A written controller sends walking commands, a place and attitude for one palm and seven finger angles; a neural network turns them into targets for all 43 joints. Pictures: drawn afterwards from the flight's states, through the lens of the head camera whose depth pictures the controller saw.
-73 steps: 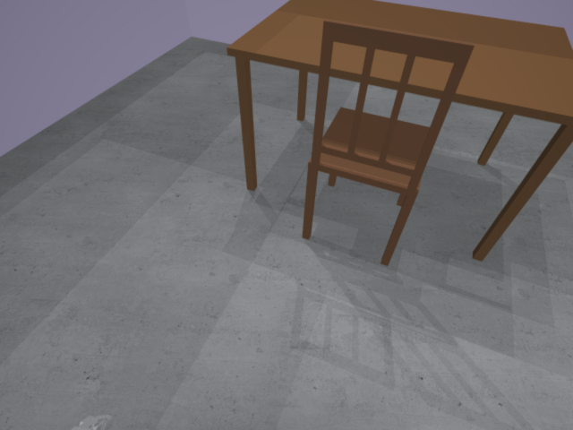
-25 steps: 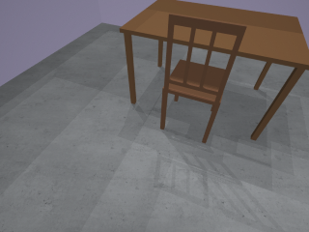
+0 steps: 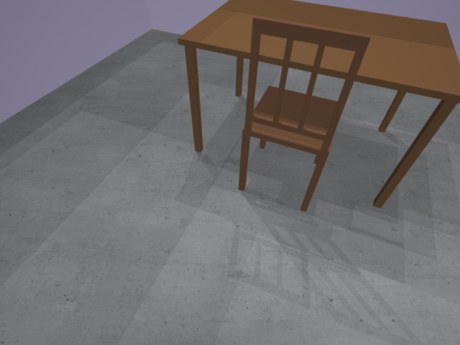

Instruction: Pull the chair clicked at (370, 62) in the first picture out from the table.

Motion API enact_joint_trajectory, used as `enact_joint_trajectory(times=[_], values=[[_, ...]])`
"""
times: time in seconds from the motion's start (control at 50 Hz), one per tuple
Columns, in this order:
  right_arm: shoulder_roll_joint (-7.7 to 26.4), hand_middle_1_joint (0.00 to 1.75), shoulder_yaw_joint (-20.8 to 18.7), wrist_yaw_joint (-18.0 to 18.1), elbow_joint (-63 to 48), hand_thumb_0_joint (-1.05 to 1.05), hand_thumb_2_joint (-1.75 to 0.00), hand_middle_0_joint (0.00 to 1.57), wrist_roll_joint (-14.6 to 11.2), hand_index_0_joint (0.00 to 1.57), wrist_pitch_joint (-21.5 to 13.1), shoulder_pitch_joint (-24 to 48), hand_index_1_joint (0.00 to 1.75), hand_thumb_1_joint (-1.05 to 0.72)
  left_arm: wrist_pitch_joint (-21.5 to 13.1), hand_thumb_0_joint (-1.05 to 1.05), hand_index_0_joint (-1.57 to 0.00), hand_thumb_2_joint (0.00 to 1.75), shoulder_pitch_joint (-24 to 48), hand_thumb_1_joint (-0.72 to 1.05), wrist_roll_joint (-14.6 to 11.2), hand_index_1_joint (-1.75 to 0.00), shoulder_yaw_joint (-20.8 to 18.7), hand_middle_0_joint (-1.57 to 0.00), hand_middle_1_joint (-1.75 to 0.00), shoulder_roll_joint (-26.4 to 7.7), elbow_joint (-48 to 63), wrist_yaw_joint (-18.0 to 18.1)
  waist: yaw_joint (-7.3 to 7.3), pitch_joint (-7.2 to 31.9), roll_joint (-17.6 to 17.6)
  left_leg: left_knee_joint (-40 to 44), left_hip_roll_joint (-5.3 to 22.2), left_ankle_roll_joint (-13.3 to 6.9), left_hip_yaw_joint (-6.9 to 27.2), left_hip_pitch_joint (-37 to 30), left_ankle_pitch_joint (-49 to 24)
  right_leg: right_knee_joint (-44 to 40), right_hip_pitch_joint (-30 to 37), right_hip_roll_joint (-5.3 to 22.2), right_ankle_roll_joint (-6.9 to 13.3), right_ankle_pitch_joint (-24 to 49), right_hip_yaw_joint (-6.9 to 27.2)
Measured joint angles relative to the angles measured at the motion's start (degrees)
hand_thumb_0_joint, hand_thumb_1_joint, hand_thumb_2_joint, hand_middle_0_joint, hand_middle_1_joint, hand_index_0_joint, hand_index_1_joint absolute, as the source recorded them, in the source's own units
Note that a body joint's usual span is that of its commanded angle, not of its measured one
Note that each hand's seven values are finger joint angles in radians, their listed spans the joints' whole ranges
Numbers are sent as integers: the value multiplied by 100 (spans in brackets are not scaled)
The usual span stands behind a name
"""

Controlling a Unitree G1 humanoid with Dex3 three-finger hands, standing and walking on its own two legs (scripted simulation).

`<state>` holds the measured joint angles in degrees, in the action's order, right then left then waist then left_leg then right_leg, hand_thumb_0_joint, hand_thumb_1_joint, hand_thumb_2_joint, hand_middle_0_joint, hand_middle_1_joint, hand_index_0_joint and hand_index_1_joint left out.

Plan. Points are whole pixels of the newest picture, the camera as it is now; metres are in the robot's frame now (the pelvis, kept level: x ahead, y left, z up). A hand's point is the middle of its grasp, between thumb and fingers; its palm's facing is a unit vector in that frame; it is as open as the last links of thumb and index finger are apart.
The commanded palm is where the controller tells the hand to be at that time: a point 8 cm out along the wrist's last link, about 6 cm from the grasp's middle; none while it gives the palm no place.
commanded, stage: walk to a spot facing it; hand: left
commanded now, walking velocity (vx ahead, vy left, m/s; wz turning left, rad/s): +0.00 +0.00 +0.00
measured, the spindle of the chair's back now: (282, 84) +1.02 -0.14 -0.08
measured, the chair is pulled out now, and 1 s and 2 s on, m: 0.00 0.00 0.00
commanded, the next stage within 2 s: turn to face it in 0.58 s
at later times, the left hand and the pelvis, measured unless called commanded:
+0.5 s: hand out of the picture +0.07 +0.16 -0.19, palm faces -0.04 -0.98 -0.19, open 7.4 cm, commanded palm none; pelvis +0.08 -0.02 -0.03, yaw -6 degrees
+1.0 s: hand (161, 280) +0.30 +0.18 -0.20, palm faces -0.16 -0.96 -0.21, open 7.4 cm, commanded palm none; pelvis +0.25 +0.00 -0.02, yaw -16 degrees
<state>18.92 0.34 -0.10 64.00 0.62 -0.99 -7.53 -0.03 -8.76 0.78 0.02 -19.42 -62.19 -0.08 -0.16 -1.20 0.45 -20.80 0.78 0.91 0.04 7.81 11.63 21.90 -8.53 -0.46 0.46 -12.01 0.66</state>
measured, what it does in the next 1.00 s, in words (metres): walks ahead, turning right: left foot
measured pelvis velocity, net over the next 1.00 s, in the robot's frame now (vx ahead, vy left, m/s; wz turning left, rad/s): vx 0.25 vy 0.00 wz -0.28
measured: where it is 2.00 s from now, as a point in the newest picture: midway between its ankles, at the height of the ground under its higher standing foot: (255, 287)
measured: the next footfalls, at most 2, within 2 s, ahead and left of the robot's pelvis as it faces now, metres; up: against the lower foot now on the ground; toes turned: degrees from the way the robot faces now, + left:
left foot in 0.84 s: +0.39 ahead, +0.07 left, +0.00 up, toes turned -6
right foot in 1.18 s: +0.30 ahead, -0.14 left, +0.00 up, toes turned -23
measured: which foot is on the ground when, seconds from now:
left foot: down 0.00-0.46, up 0.48-0.82, down 0.84-1.00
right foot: down 0.00-0.82, up 0.84-1.00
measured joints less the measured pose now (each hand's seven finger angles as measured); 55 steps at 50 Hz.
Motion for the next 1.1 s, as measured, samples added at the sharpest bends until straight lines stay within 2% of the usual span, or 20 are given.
enact_joint_trajectory(times=[0.16,0.26,0.36,0.44,0.48,0.54,0.6,0.64,0.7,0.76,0.8,0.82,0.84,0.9,0.94,0.98,1.02,1.1], values=[[-56,30,11,16,-8,1,-90,20,28,20,26,-15,30,-90,31,1,-20,90,-62,91,7,-30,-9,-20,-30,48,2,43,-28,81,-4,-68,16,6,-32,-10,73,47,5,-15,-5,-52,30],[-296,30,-8,-18,-80,1,-90,20,86,20,58,-357,30,-90,129,1,-20,90,-492,91,54,-30,-56,-20,-30,280,59,-44,-81,266,0,-575,81,-39,-177,113,614,531,-167,-90,59,-515,170],[-594,30,-60,-23,-140,1,-90,20,76,20,-36,-835,30,-90,98,1,-20,90,-1029,91,66,-30,-127,-20,-30,551,65,-123,-77,254,88,-1033,109,-13,-388,124,1009,1302,-415,-121,152,-962,326],[-760,30,-130,14,-97,1,-90,20,66,20,-128,-1180,30,-90,47,1,-20,90,-1259,91,70,-30,-168,-20,-30,803,12,-146,-47,90,22,-1216,242,84,-604,-108,1366,1618,-577,-42,194,-1084,-127],[-800,30,-152,26,15,1,-90,20,39,20,-102,-1362,30,-90,-83,1,-20,90,-1261,91,80,-30,-198,-20,-30,932,21,-138,16,31,-170,-1993,439,28,-515,158,1487,1566,-404,-173,256,-1185,-314],[-901,30,-156,5,190,1,-90,20,50,20,35,-1354,30,-90,-334,1,-20,90,-1423,91,61,-30,-213,-20,-30,1044,109,-3,-165,19,-94,-3947,345,-19,-409,1051,1609,1202,-90,-204,326,-1221,-254],[-911,30,-220,-21,82,2,-90,20,70,20,59,-1068,30,-90,-379,1,-20,90,-1674,91,85,-30,-186,-20,-30,1188,59,90,-232,-1,-58,-4517,373,37,-483,1852,1294,602,306,-208,334,-1030,-80],[-908,30,-262,-51,-107,2,-90,20,65,20,56,-793,30,-90,-364,1,-20,90,-1831,91,97,-30,-157,-20,-30,1279,-48,115,-197,-7,-55,-4299,433,87,-519,2290,946,230,549,-194,304,-925,30],[-938,30,-295,-108,-415,2,-90,20,33,19,7,-340,30,-90,-327,1,-20,90,-1977,91,101,-30,-124,-20,-30,1369,-208,125,-160,-61,-61,-3512,499,87,-550,2669,333,-194,886,-180,242,-854,186],[-998,30,-267,-124,-669,1,-90,20,-6,19,-90,42,30,-90,-289,1,-21,90,-1994,91,97,-30,-140,-20,-30,1363,-301,141,-177,-174,-40,-2505,430,4,-579,2613,-84,-366,1198,-156,159,-958,296],[-1042,30,-224,-92,-799,1,-90,20,-3,19,-184,190,30,-90,-259,1,-21,90,-1985,91,83,-30,-187,-20,-30,1301,-320,152,-191,-228,21,-1812,287,-69,-625,2285,-445,-103,1289,-115,103,-1227,358],[-1043,30,-192,-68,-864,1,-90,20,15,19,-242,211,30,-90,-240,1,-21,90,-2007,91,63,-30,-213,-20,-30,1277,-317,158,-195,-222,6,-1481,263,-123,-640,2028,-829,319,1207,-140,90,-1428,379],[-1022,30,-168,-39,-925,1,-90,20,48,20,-298,209,30,-90,-213,1,-21,90,-2039,91,24,-30,-240,-20,-30,1269,-299,161,-214,-166,-86,-1369,352,-251,-627,1831,-861,1082,915,-229,81,-1615,316],[-1151,30,-113,56,-934,1,-90,20,31,20,-309,220,30,-90,-78,1,-20,90,-1653,91,-10,-30,-319,-20,-30,1015,-163,200,-224,-239,186,-1762,282,-391,-852,1721,26,3929,-327,-174,96,-1949,208],[-1184,30,-93,96,-873,0,-90,20,41,20,-252,135,30,-90,-12,1,-20,90,-1329,91,23,-30,-378,-20,-30,900,18,177,-234,-247,237,-1572,260,-355,-954,1506,20,4761,-1002,-61,46,-1722,-7],[-1195,30,-90,108,-774,0,-90,20,69,20,-187,4,30,-90,38,1,-20,90,-1033,91,48,-30,-410,-20,-30,831,245,136,-223,-203,229,-1305,230,-359,-1007,1321,-74,4665,-1435,98,6,-1516,-214],[-1130,30,-201,132,-726,-1,-90,20,53,20,-151,-114,30,-92,64,1,-20,90,-832,91,60,-30,-424,-20,-30,829,471,94,-198,-112,177,-1077,220,-377,-1075,1181,-125,4098,-1658,240,-6,-1369,-361],[-879,30,-298,60,-650,-1,-90,20,133,20,-53,-345,30,-93,71,1,-20,90,-595,92,99,-30,-412,-20,-30,899,725,5,-42,59,-12,-865,249,-368,-1145,1008,-111,2773,-1565,365,32,-1141,-529]])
